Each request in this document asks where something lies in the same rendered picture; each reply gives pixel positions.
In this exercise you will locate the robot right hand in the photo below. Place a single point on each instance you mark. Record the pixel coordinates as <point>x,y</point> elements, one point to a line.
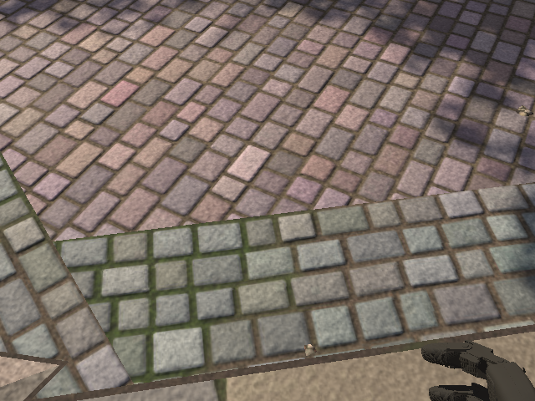
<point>506,381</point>

